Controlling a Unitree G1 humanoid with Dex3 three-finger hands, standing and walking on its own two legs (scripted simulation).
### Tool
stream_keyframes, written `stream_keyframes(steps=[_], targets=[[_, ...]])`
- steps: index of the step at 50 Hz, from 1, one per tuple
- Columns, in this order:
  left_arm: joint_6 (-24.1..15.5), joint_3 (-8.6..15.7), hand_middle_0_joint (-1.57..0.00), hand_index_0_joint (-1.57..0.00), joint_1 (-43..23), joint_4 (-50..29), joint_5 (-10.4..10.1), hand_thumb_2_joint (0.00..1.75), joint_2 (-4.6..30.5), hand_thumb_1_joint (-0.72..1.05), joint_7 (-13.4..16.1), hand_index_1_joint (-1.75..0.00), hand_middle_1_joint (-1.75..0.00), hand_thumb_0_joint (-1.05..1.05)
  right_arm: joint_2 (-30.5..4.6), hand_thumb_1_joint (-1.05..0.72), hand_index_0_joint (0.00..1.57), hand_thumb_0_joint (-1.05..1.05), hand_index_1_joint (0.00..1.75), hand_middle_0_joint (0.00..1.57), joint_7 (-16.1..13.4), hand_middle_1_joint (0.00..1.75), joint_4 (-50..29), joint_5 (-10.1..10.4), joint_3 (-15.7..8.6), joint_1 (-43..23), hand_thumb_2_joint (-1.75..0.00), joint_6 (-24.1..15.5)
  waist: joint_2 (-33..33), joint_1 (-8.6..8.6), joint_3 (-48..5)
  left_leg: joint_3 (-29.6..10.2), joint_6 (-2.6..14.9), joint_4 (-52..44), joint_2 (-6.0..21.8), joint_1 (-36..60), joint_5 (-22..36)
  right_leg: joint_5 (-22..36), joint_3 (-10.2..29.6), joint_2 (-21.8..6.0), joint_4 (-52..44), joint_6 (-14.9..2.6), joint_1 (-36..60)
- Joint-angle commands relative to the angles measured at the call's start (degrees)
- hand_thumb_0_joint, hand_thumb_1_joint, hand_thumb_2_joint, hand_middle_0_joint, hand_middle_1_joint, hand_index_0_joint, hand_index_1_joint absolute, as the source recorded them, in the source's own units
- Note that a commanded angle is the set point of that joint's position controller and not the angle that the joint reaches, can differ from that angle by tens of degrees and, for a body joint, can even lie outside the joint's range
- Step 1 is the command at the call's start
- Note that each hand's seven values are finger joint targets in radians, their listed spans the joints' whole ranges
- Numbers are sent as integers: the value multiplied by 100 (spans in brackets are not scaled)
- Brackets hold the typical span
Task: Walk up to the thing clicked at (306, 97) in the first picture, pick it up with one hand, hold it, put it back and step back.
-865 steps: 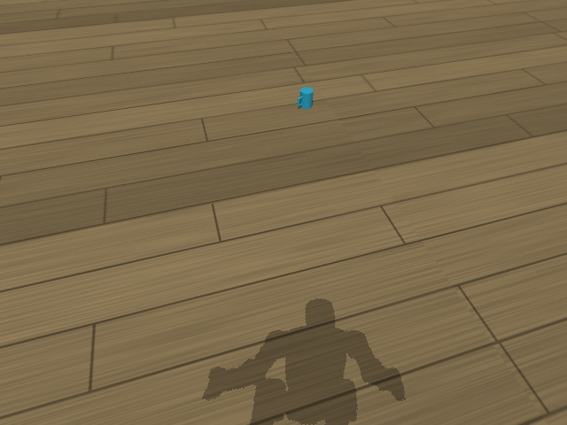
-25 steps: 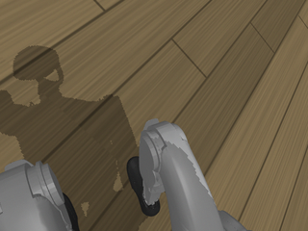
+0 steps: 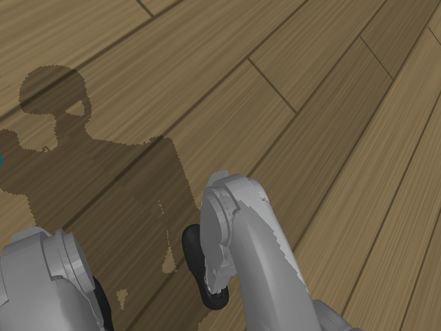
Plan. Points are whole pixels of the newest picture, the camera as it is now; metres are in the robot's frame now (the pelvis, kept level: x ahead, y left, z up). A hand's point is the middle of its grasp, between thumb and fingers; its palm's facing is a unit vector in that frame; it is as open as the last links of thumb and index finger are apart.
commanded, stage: settle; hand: left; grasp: from above
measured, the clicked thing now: out of the picture +0.45 +0.31 -0.25
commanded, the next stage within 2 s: lift in 0.68 s
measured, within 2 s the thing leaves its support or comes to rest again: leaves its support in 0.18 s
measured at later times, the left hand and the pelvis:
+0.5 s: hand out of the picture +0.45 +0.33 -0.12, palm faces -0.43 -0.09 -0.90, open 10.9 cm; pelvis +0.01 +0.00 +0.04, yaw +4 degrees
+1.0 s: hand out of the picture +0.44 +0.33 -0.06, palm faces -0.43 -0.09 -0.90, open 10.9 cm; pelvis +0.00 +0.00 +0.07, yaw +6 degrees
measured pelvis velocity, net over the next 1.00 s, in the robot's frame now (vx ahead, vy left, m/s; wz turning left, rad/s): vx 0.00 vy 0.00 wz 0.11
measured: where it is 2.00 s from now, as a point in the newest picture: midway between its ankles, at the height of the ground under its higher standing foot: (159, 309)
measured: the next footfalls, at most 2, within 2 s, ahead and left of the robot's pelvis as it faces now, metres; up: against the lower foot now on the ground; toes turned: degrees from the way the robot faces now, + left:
none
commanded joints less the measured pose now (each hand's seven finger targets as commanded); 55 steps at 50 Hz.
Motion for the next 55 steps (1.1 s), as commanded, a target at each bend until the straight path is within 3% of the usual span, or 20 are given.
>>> stream_keyframes(steps=[1, 5, 8, 9, 14, 20, 22, 23, 25, 27, 29, 33, 36, 39, 40, 43, 45, 49, 50, 55], targets=[[28, 162, -71, -71, -1775, -1276, -32, 96, 1096, 26, 202, -95, -96, 0, -1653, -92, 20, 0, 30, 20, -29, 30, 53, 38, -581, 1183, -91, 13, 2541, -254, -3654, 531, 44, -1524, -71, 2732, 685, 970, -544, 289, -1227, -280, 1789], [154, 358, -72, -72, -1467, -1652, -117, 94, 1099, 27, 185, -94, -94, 0, -1655, -93, 20, 0, 30, 20, -6, 30, 94, 89, -795, 1223, -91, 44, 2801, -100, -3967, 642, 27, -1509, -78, 2839, 960, 1192, -463, 292, -1198, -319, 1856], [284, 592, -72, -72, -1188, -2421, -121, 94, 1159, 28, 104, -94, -94, 0, -1638, -92, 20, 0, 30, 20, -7, 30, 95, 162, -1019, 1331, -91, 127, 3164, 189, -4562, 759, -10, -1592, -123, 3163, 1281, 1351, -395, 249, -1254, -387, 1955], [361, 597, -73, -73, -931, -2535, -208, 94, 1016, 28, 71, -93, -93, 0, -1569, -92, 20, 0, 30, 20, -5, 30, 82, 236, -1077, 1252, -91, 178, 3277, 346, -4819, 774, -25, -1691, -110, 3281, 1350, 1392, -363, 258, -1254, -415, 2016], [746, 489, -79, -78, -867, -3058, -447, 96, 668, 34, -228, -92, -91, 0, -1459, -93, 20, 0, 30, 20, -16, 30, 134, 531, -1317, 1222, -91, 465, 3185, 514, -4975, 846, 22, -2023, -138, 3283, 1271, 1341, -232, 223, -1370, -443, 1816], [911, 40, -90, -89, -921, -3221, -625, 102, 47, 47, -1003, -92, -90, 0, -1311, -93, 20, 0, 30, 20, -146, 30, 201, 705, -1477, 1407, -91, 804, 2364, 395, -4685, 914, 122, -2169, -200, 3149, 1333, 1341, -73, 214, -1712, -419, 2045], [835, 213, -92, -92, -928, -3414, -701, 102, 201, 51, -1220, -94, -93, 0, -1348, -93, 20, 0, 30, 20, -236, 30, 78, 724, -1544, 1382, -91, 886, 2067, 381, -4701, 900, 135, -2200, -214, 3087, 1409, 1397, -64, 192, -1762, -419, 2212], [788, -55, -94, -92, -954, -3248, -746, 105, -140, 50, -1371, -95, -93, 0, -1262, -93, 20, 0, 30, 20, -269, 30, 124, 737, -1529, 1420, -91, 926, 1929, 374, -4545, 961, 151, -2173, -219, 2954, 1296, 1289, -8, 195, -1857, -418, 2282], [693, -149, -94, -93, -899, -3095, -754, 105, -295, 52, -1555, -96, -95, 0, -1229, -93, 20, 0, 30, 20, -360, 30, 121, 749, -1539, 1431, -91, 990, 1591, 320, -4398, 993, 174, -2192, -260, 2747, 1141, 1138, 24, 173, -2011, -399, 2380], [567, 92, -93, -92, -984, -3353, -741, 104, 156, 50, -1638, -96, -94, 0, -1221, -93, 20, 0, 30, 20, -466, 30, 15, 742, -1552, 1408, -91, 1049, 1493, 421, -4487, 1058, 187, -2172, -273, 2635, 996, 931, 130, 173, -2122, -382, 2602], [444, -23, -93, -93, -1089, -3434, -703, 104, 43, 51, -1717, -96, -95, 0, -1119, -93, 20, 0, 30, 20, -536, 30, 21, 754, -1557, 1338, -91, 1105, 1649, 525, -4655, 1110, 157, -2226, -286, 2731, 933, 829, 196, 153, -2124, -389, 2649], [302, 131, -92, -92, -1327, -3740, -556, 104, 351, 52, -1644, -96, -95, 0, -1107, -92, 20, 0, 30, 20, -689, 30, -63, 788, -1554, 1279, -91, 1205, 1845, 617, -4968, 1142, 141, -2293, -289, 2999, 1005, 898, 224, 133, -2143, -397, 2690], [295, 203, -92, -91, -1285, -3823, -482, 105, 328, 51, -1529, -94, -93, 0, -1075, -92, 20, 0, 30, 20, -770, 30, -58, 819, -1590, 1270, -91, 1246, 2100, 686, -4946, 1132, 103, -2483, -296, 3235, 927, 815, 185, 98, -2135, -423, 2453], [332, 137, -91, -91, -1419, -3780, -407, 98, 312, 43, -1461, -95, -94, 0, -1079, -95, 20, 0, 30, 20, -835, 30, -50, 843, -1627, 1280, -92, 1284, 2202, 639, -4972, 1107, 96, -2627, -289, 3417, 796, 675, 156, 104, -2190, -461, 2321], [378, 171, -83, -83, -1321, -3795, -422, 102, 288, 36, -1458, -87, -86, 0, -1082, -90, 20, 0, 30, 20, -843, 30, -70, 867, -1663, 1288, -90, 1288, 2220, 690, -5033, 1098, 94, -2703, -291, 3535, 786, 694, 141, 83, -2192, -462, 2289], [519, 186, -89, -87, -1222, -3969, -518, 104, 304, 44, -1522, -90, -89, 0, -1077, -93, 20, 0, 30, 20, -890, 30, -62, 939, -1708, 1324, -91, 1323, 2343, 845, -5436, 1122, 110, -2869, -286, 3788, 883, 830, 171, 72, -2253, -455, 2440], [644, 96, -91, -89, -1135, -4041, -658, 107, 143, 46, -1646, -92, -90, 0, -1040, -93, 20, 0, 30, 20, -910, 30, -73, 988, -1735, 1411, -91, 1365, 2245, 825, -5553, 1150, 133, -2950, -286, 3825, 962, 913, 189, 81, -2374, -438, 2615], [779, -15, -88, -87, -902, -4158, -827, 105, 92, 44, -2041, -93, -91, 0, -988, -93, 20, 0, 30, 20, -997, 30, -110, 1095, -1764, 1438, -91, 1475, 1882, 834, -5401, 1140, 190, -3111, -292, 3708, 953, 907, 256, 88, -2590, -410, 2857], [773, 15, -89, -88, -858, -4280, -876, 107, 144, 45, -2120, -93, -92, 0, -998, -93, 20, 0, 30, 20, -1024, 30, -122, 1117, -1793, 1425, -91, 1493, 1856, 924, -5440, 1125, 195, -3145, -282, 3786, 956, 898, 271, 87, -2618, -414, 2855], [728, -132, -86, -85, -486, -4767, -1057, 104, -242, 43, -2403, -93, -93, 0, -955, -92, 20, 0, 30, 20, -1098, 30, -275, 1231, -1816, 1419, -91, 1570, 1750, 966, -5199, 969, 176, -3569, -275, 4042, 863, 832, 268, 59, -2864, -417, 2871]])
